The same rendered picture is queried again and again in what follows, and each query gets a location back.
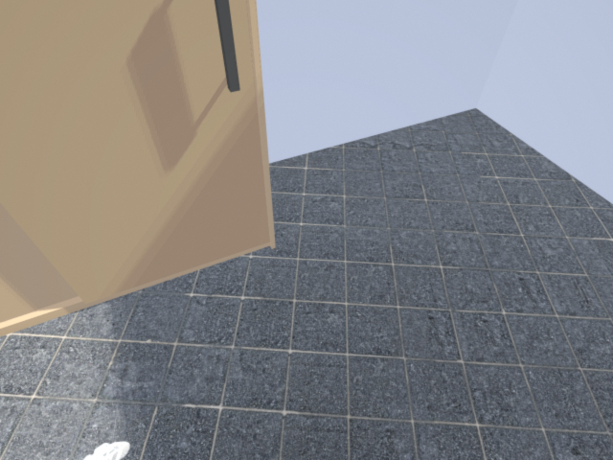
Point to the wardrobe door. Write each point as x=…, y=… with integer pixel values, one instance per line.
x=28, y=281
x=123, y=154

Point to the handle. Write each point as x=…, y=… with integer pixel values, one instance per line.
x=227, y=44

